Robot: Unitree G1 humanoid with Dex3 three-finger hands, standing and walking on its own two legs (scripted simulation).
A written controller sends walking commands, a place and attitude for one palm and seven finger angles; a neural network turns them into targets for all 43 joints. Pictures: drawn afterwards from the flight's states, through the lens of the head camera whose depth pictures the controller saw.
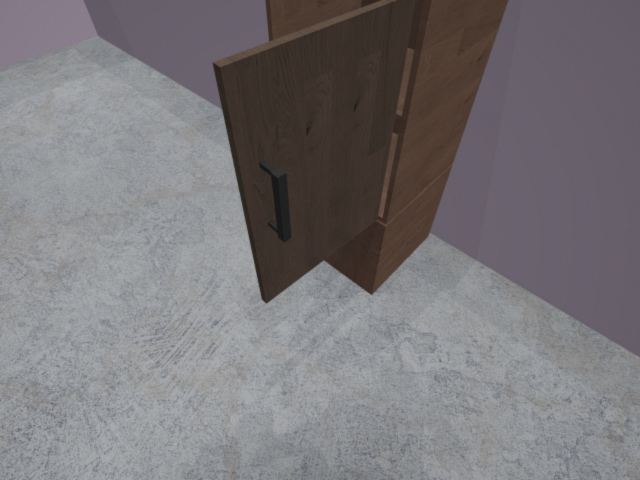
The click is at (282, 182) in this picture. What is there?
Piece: cupboard door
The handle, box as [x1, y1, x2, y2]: [259, 160, 290, 242]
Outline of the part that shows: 263,160 259,162 260,167 271,175 276,214 276,222 275,223 271,219 268,221 268,224 278,233 278,237 284,242 290,237 286,174 281,169 275,169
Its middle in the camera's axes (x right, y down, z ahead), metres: -0.08 -0.06 +0.70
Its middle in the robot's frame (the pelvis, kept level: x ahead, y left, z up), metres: +0.57 +0.11 -0.02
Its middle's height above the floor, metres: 0.76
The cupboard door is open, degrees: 86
